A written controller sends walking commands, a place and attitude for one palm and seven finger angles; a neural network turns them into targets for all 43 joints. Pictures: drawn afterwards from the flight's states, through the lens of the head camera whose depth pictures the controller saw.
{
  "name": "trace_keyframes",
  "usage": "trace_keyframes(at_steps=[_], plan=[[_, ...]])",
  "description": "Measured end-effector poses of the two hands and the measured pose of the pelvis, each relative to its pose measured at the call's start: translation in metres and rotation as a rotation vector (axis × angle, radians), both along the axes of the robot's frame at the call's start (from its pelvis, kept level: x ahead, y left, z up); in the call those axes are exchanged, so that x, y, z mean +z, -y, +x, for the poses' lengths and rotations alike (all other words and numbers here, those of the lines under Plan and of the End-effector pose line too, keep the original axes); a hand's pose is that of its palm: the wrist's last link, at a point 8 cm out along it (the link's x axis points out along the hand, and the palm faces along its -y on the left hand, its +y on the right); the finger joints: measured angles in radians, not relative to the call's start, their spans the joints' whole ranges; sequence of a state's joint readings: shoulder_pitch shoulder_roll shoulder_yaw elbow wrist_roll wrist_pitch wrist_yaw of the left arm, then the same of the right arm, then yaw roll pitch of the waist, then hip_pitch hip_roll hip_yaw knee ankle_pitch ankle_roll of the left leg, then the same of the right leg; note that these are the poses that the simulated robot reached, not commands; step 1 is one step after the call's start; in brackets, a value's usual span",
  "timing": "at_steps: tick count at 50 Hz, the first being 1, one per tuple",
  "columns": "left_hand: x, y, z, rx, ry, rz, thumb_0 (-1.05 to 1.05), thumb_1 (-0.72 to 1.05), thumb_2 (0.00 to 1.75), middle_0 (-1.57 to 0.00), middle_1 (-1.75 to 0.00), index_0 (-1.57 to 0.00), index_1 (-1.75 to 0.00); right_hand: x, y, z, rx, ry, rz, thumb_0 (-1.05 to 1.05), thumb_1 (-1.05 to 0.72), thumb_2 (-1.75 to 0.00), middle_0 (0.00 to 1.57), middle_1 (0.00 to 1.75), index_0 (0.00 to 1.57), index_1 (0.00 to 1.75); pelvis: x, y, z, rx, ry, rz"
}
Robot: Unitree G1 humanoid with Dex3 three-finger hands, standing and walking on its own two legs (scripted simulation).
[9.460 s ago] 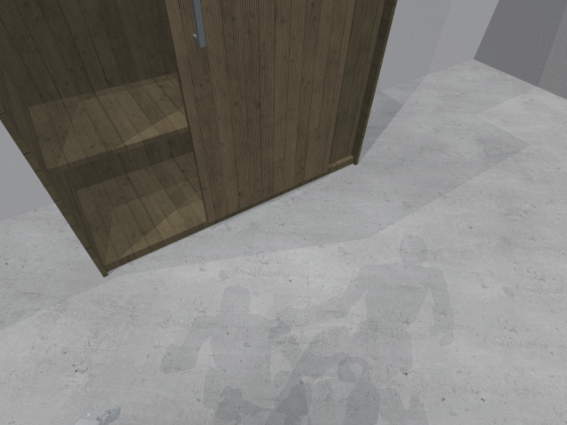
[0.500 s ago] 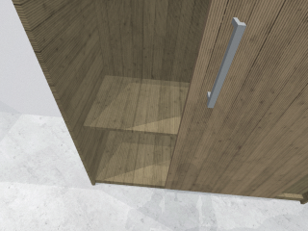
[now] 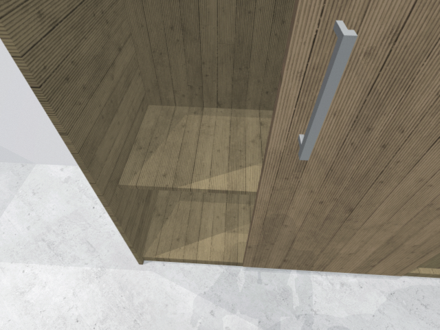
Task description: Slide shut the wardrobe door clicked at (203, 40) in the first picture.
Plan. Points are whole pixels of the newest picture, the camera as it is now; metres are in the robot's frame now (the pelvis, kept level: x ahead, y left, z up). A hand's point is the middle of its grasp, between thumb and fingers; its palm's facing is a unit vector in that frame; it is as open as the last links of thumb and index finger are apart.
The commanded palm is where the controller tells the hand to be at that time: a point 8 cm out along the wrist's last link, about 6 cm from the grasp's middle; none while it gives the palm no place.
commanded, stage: come to a stop and stand still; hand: right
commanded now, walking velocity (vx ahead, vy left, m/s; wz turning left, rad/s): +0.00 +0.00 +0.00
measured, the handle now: (319, 100) +0.46 -0.14 +0.20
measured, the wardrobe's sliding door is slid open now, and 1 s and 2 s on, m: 0.46 0.46 0.46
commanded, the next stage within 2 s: look again from close up in 0.66 s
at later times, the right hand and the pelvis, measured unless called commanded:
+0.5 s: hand out of the picture +0.03 -0.17 -0.17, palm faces +0.01 +0.98 -0.20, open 7.4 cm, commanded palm none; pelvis +0.03 +0.00 +0.00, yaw +0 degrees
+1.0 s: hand out of the picture +0.02 -0.16 -0.17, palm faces +0.03 +0.98 -0.19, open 7.4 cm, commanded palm none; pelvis +0.04 +0.01 +0.00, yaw +0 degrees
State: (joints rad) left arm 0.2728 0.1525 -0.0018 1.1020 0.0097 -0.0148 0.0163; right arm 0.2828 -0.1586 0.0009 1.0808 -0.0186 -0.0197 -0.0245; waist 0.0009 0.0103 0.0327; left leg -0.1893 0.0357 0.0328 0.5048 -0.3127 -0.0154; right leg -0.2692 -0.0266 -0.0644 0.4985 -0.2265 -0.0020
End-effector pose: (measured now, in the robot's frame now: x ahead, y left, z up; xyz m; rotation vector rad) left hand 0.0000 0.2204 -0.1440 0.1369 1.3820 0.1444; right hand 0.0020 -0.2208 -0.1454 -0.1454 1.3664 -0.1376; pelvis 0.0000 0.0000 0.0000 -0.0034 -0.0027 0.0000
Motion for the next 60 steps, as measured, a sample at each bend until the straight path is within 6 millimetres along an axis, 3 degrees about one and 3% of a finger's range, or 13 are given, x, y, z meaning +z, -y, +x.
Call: trace_keyframes(at_steps=[9, 17, 38, 60], plan=[[0.003, -0.005, 0.036, -0.014, 0.054, 0.020, 0.01, 0.93, 0.90, -0.20, -0.30, -0.20, -0.30, 0.000, -0.001, 0.003, -0.009, -0.033, 0.002, 0.00, -0.91, -0.90, 0.20, 0.30, 0.20, 0.30, 0.002, 0.002, 0.015, 0.006, 0.002, -0.005], [0.004, -0.006, 0.051, -0.018, 0.061, 0.020, 0.01, 0.93, 0.90, -0.20, -0.30, -0.20, -0.30, 0.002, 0.000, 0.012, -0.004, -0.038, -0.003, 0.00, -0.91, -0.90, 0.20, 0.30, 0.20, 0.30, 0.003, 0.002, 0.024, 0.009, 0.000, -0.008], [0.000, -0.004, 0.035, -0.004, -0.010, -0.001, 0.01, 0.92, 0.90, -0.20, -0.30, -0.20, -0.30, 0.005, -0.003, 0.028, -0.007, -0.025, -0.016, 0.00, -0.91, -0.90, 0.20, 0.30, 0.20, 0.30, 0.004, -0.004, 0.037, 0.002, 0.007, -0.012], [0.001, -0.005, 0.027, -0.006, -0.034, -0.006, 0.01, 0.92, 0.90, -0.20, -0.30, -0.20, -0.30, 0.003, -0.018, 0.000, -0.037, -0.075, 0.007, 0.00, -0.91, -0.90, 0.20, 0.30, 0.20, 0.30, 0.005, -0.009, 0.036, -0.007, 0.014, -0.008]])
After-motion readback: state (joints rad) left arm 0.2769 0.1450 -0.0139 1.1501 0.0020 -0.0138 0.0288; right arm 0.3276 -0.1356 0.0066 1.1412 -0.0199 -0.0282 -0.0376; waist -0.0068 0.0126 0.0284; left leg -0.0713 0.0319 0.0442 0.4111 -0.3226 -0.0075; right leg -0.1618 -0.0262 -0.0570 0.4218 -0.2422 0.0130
